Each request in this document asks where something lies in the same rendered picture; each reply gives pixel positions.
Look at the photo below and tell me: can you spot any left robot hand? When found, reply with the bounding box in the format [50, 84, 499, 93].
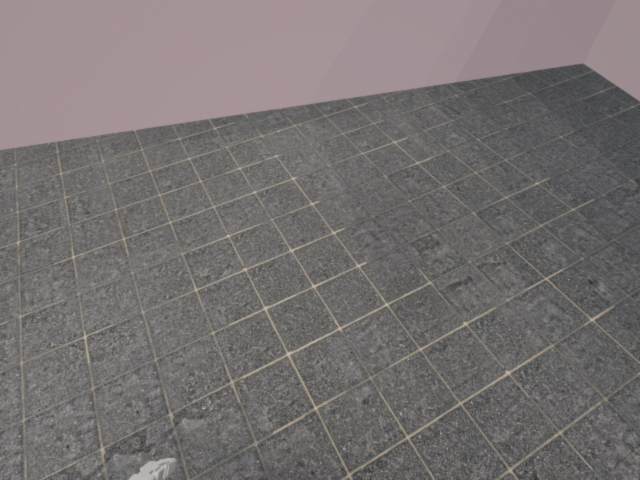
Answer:
[129, 458, 177, 480]

